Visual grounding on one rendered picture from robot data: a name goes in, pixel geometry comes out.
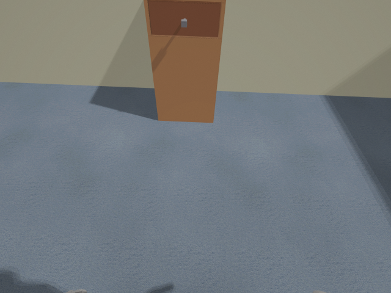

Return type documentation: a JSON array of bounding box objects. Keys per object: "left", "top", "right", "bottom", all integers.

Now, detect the drawer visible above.
[{"left": 148, "top": 0, "right": 221, "bottom": 37}]

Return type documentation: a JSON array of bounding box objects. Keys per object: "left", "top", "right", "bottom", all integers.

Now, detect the cabinet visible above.
[{"left": 144, "top": 0, "right": 226, "bottom": 123}]

